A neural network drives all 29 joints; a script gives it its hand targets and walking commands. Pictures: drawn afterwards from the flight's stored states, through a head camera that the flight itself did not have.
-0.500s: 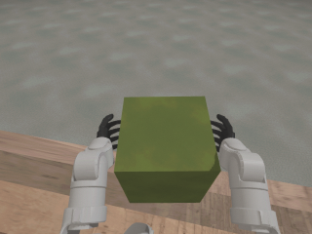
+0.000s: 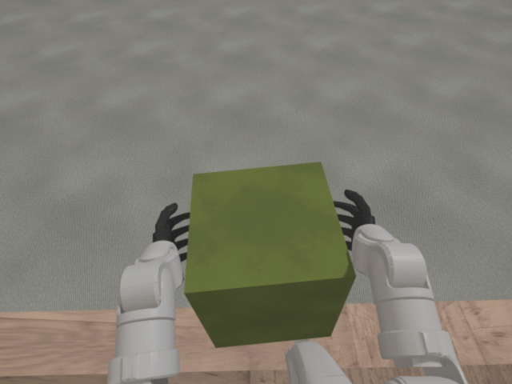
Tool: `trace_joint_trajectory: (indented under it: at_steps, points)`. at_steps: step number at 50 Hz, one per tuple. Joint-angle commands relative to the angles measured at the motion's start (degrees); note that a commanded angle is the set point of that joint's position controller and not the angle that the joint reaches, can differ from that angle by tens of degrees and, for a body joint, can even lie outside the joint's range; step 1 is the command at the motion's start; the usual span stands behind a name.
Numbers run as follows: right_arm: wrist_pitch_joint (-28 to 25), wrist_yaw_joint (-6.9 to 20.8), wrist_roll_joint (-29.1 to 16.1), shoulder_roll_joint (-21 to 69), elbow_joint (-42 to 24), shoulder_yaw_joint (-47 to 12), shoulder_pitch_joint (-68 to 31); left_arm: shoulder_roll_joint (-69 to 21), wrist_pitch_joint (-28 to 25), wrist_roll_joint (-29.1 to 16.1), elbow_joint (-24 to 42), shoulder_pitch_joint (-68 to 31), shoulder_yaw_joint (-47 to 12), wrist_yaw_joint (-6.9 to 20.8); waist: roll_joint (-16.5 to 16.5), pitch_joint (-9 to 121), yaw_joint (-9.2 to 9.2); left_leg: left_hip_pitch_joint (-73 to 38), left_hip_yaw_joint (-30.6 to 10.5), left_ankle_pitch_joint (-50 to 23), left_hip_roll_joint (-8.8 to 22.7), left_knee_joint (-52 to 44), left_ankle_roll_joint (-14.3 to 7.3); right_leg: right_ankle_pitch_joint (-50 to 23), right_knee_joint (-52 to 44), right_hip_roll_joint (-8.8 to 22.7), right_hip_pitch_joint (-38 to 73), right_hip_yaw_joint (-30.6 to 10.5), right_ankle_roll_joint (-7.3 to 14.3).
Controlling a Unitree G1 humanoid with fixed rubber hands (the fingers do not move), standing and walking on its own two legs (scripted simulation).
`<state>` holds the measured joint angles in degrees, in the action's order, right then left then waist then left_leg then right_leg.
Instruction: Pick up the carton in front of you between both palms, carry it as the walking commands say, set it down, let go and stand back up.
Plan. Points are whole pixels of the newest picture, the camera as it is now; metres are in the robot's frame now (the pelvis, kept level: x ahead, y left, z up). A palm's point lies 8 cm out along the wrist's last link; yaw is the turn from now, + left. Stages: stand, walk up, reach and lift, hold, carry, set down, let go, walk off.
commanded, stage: carry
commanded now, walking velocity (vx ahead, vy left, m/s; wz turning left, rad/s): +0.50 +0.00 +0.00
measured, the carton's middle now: (265, 259) +0.33 -0.03 -0.01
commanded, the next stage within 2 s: none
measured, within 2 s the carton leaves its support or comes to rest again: neither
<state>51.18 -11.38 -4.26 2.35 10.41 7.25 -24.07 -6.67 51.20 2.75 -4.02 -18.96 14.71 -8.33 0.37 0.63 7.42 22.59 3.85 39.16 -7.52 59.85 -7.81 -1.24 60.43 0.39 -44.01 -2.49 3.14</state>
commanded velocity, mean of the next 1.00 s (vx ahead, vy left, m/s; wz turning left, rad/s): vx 0.50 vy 0.00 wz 0.00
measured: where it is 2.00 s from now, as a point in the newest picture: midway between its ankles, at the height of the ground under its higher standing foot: (242, 187)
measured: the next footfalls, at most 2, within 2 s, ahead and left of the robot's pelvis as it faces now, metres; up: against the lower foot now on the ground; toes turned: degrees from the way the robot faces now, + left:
right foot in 0.12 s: +0.26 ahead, -0.08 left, -0.16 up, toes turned -1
left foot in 0.50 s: +0.58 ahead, +0.03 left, -0.32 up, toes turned -2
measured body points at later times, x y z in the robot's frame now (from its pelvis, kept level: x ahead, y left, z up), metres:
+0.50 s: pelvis +0.44 -0.02 -0.24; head +0.42 -0.03 +0.21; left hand +0.78 +0.13 -0.14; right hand +0.76 -0.17 -0.15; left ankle +0.55 +0.03 -0.95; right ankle +0.25 -0.08 -0.77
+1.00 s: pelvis +0.86 -0.06 -0.42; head +0.89 -0.05 +0.03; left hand +1.19 +0.10 -0.37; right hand +1.20 -0.20 -0.36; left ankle +0.70 +0.05 -0.94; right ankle +0.91 -0.12 -1.14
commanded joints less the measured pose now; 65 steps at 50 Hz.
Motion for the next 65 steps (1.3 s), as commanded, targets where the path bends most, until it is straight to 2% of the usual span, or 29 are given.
trace_joint_trajectory:
  at_steps: [1,3,5,6,7,8,9,12,15,18,21,23,24,25,26,28,31,33,37,42,44,45,46,48,51,56,63,64,65]
  points:
    - [-2.7,8.0,-16.7,55.2,-11.5,-36.2,-35.7,-43.6,-3.4,-11.2,6.8,-36.0,-35.9,2.9,-3.0,18.5,-1.93,-1.3,-12.6,-26.3,7.7,-7.8,-2.4,-21.1,-21.7,-3.6,16.9,7.2,-0.2]
    - [-3.1,7.4,-14.0,52.6,-10.4,-34.1,-30.6,-41.9,-3.4,-12.3,9.4,-36.0,-37.9,2.9,-8.4,19.8,-3.08,3.2,-7.1,-30.8,7.3,-2.3,-1.0,-26.6,-23.5,-5.6,30.2,11.2,0.5]
    - [-2.9,6.6,-10.4,49.7,-9.3,-32.5,-25.4,-39.8,-2.9,-12.9,10.0,-33.8,-39.0,2.8,-6.4,26.4,-14.09,3.0,-2.4,-53.4,10.7,20.1,2.8,-22.1,-23.4,-4.4,45.5,11.1,2.6]
    - [-2.6,5.9,-8.6,48.0,-9.9,-31.0,-24.8,-38.5,-2.4,-12.9,8.9,-30.5,-39.0,2.9,4.6,23.0,-19.35,10.8,0.1,-43.4,7.1,39.6,5.6,-19.0,-31.2,-2.2,51.7,9.0,5.4]
    - [-2.0,5.0,-5.5,45.2,-9.8,-28.6,-23.9,-37.0,-1.4,-12.8,7.2,-28.8,-38.9,3.2,10.5,16.4,-19.91,24.7,2.3,0.1,-1.1,55.1,5.5,-29.7,-28.7,4.6,54.7,1.4,8.0]
    - [-0.9,4.2,-2.7,41.0,-9.0,-25.8,-20.0,-35.5,-1.0,-14.8,5.6,-29.5,-39.9,2.7,13.6,22.6,-11.91,35.7,-6.1,-1.8,0.4,50.4,6.0,-37.4,-22.7,13.9,64.8,-22.7,13.4]
    - [-0.5,3.3,-0.1,37.6,-9.7,-22.8,-18.3,-37.6,-0.7,-16.9,5.6,-31.5,-41.9,2.6,5.2,24.4,-13.30,36.0,-10.4,-5.3,4.4,40.8,5.7,-13.4,-25.5,17.2,59.8,-32.5,17.9]
    - [-0.5,2.8,3.1,37.4,-8.0,-19.0,-19.9,-44.3,-0.1,-22.2,6.2,-39.3,-43.7,4.0,-7.6,17.4,-11.96,33.1,-10.4,-15.2,8.3,16.7,6.4,-19.0,-20.2,13.4,43.3,-26.3,13.4]
    - [-2.2,4.1,1.9,42.7,-10.3,-21.9,-23.9,-48.4,-1.3,-24.0,5.0,-42.9,-44.9,5.4,2.9,21.2,-11.89,21.8,-4.9,-33.4,7.9,13.0,5.0,-16.7,-19.5,13.2,35.9,-24.1,13.0]
    - [-3.6,4.9,-0.4,45.3,-13.1,-25.4,-27.6,-50.9,-2.6,-24.0,4.6,-41.4,-44.0,5.9,-4.3,18.3,-13.46,15.0,-1.6,-60.4,6.2,-16.8,5.0,6.4,-9.5,1.8,30.2,-10.6,7.9]
    - [-3.7,4.7,-3.1,44.5,-16.7,-29.6,-29.4,-47.4,-3.3,-21.5,3.8,-36.1,-41.8,5.2,6.2,16.7,-14.36,-4.5,3.0,-67.3,3.6,-28.2,4.5,12.5,-5.0,-1.9,22.2,-2.5,6.5]
    - [-2.8,4.5,-3.7,42.0,-16.7,-29.9,-26.6,-44.8,-2.9,-18.2,2.8,-30.9,-39.9,4.4,6.5,24.6,-2.68,-24.1,5.2,-63.6,2.7,-20.1,2.2,-8.7,13.6,1.4,17.3,2.6,2.8]
    - [-2.2,4.3,-3.9,41.1,-15.9,-30.3,-24.4,-42.1,-2.4,-16.3,3.4,-30.7,-38.4,3.9,-4.0,24.9,4.82,-31.3,4.5,-58.6,4.4,-26.1,-0.5,-9.8,32.1,0.1,13.4,6.7,-0.5]
    - [-1.2,4.6,-3.7,39.1,-14.0,-30.0,-23.2,-40.2,-1.7,-14.3,2.5,-30.9,-36.6,3.0,-10.9,16.5,7.02,-31.4,-4.2,-57.0,10.0,-32.0,-3.8,30.4,50.6,-7.6,3.0,8.0,-2.0]
    - [-0.4,4.0,-4.9,38.1,-11.4,-29.6,-22.3,-35.7,-0.5,-11.6,1.5,-28.7,-33.5,2.0,-9.6,19.1,-1.25,-41.7,-21.0,-77.6,19.2,-19.8,-5.9,41.4,49.2,-7.4,-9.7,0.1,-2.7]
    - [-0.3,3.4,-9.8,40.9,-11.8,-33.7,-26.1,-29.5,0.5,-6.5,1.7,-22.2,-27.6,0.1,-2.3,22.6,0.08,-36.0,-50.7,-43.4,26.6,-24.0,-16.9,34.4,36.6,-2.4,-17.2,-7.0,-0.7]
    - [-0.6,5.6,-16.5,48.6,-14.0,-37.4,-37.6,-32.2,-1.1,-4.2,-0.5,-24.7,-23.4,0.2,8.1,19.3,-2.11,-15.6,-43.5,-46.0,23.8,-22.1,-14.1,27.9,10.7,1.2,-7.2,-6.2,-2.1]
    - [-1.7,7.4,-19.2,53.9,-13.4,-38.8,-40.6,-36.2,-2.3,-5.6,2.8,-30.0,-26.0,1.1,-0.9,21.7,-2.75,-12.7,-39.3,-50.9,22.4,-21.2,-11.8,13.8,14.7,0.8,-1.0,-1.7,-1.9]
    - [-3.6,8.9,-18.8,56.3,-11.3,-37.6,-36.8,-41.8,-4.6,-8.8,7.1,-35.9,-32.7,2.3,-0.1,19.3,0.28,-9.1,-20.7,-25.0,8.9,-12.4,-4.9,-16.6,-17.1,-0.7,5.0,2.6,0.2]
    - [-4.4,7.6,-14.2,51.2,-10.1,-35.1,-26.4,-38.8,-4.6,-10.8,11.0,-32.7,-37.7,2.2,-5.9,17.0,0.01,-11.0,-11.7,-30.3,6.7,0.7,-1.4,-25.7,-39.3,-2.0,21.5,8.7,0.3]
    - [-3.7,6.3,-10.9,47.8,-9.0,-33.5,-21.6,-35.8,-3.5,-10.8,10.2,-29.4,-37.9,2.0,-2.8,18.6,-4.39,-8.1,-8.5,-41.3,7.2,13.8,0.8,-22.9,-44.3,-0.8,34.3,8.5,1.4]
    - [-3.6,5.5,-9.1,45.2,-9.2,-32.0,-21.9,-33.6,-2.9,-10.5,9.7,-27.8,-37.5,2.0,2.0,20.4,-6.98,4.4,-5.5,-19.7,4.3,29.8,2.5,-31.0,-38.1,5.6,48.1,3.4,3.8]
    - [-2.7,5.1,-9.0,43.8,-10.7,-31.6,-22.2,-32.4,-2.6,-11.3,7.9,-26.0,-38.0,1.2,13.8,29.5,-9.96,28.1,-5.8,5.8,2.3,45.2,6.4,-58.4,-16.2,20.3,75.3,-13.5,13.6]
    - [-2.2,4.0,-8.3,41.5,-13.6,-30.7,-19.3,-34.3,-2.5,-13.0,7.0,-20.9,-37.7,0.4,6.6,40.3,-17.30,42.6,-9.0,-2.7,5.2,46.1,6.1,-19.1,-23.5,22.7,82.3,-32.1,21.8]
    - [-3.5,4.0,-5.4,42.9,-16.5,-27.2,-22.3,-42.6,-3.6,-19.6,13.8,-32.0,-43.5,2.6,-4.8,29.2,-12.96,34.6,-8.0,-12.3,9.3,27.6,5.6,-16.5,-29.5,19.0,57.2,-26.7,16.5]
    - [-5.7,4.9,-3.0,44.3,-18.8,-29.7,-23.9,-46.4,-5.3,-23.8,14.4,-37.4,-47.8,6.3,7.0,25.2,-11.33,23.2,-3.2,-23.8,10.4,-0.1,5.4,-20.4,-33.1,11.4,44.7,-11.9,11.4]
    - [-4.2,5.7,-4.6,42.9,-21.2,-33.6,-21.0,-41.8,-4.0,-19.3,12.5,-29.3,-45.0,5.6,6.4,27.7,-6.36,-15.3,7.3,-47.1,4.6,-36.8,4.0,-31.6,-21.0,5.8,41.3,5.4,0.6]
    - [-3.3,5.6,-4.7,41.8,-20.5,-33.6,-18.9,-39.9,-3.3,-17.8,13.1,-28.2,-44.1,4.9,3.2,30.7,-5.36,-27.8,-1.1,-50.5,11.5,-35.0,2.3,-18.1,-11.5,6.1,32.8,5.5,-1.2]
    - [-2.5,5.4,-4.6,39.5,-20.1,-33.2,-19.8,-39.3,-2.1,-16.3,12.2,-26.2,-42.9,4.4,-9.3,37.7,-6.50,-43.8,-26.9,-67.8,31.0,-31.3,-5.4,16.5,3.2,0.8,17.9,5.1,-4.2]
